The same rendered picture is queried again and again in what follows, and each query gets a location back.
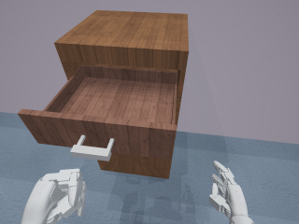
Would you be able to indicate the right robot forearm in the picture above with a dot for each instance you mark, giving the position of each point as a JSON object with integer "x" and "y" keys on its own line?
{"x": 241, "y": 220}

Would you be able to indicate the left robot hand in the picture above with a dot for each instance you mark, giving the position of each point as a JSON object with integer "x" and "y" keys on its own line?
{"x": 63, "y": 189}

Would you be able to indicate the handle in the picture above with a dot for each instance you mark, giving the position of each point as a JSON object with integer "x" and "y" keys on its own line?
{"x": 92, "y": 153}

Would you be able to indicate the right robot hand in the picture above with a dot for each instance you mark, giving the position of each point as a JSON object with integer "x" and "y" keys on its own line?
{"x": 231, "y": 201}

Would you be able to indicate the drawer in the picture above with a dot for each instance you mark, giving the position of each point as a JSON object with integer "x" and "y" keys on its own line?
{"x": 135, "y": 107}

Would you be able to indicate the cabinet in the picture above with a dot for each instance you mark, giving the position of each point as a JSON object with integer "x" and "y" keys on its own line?
{"x": 136, "y": 40}

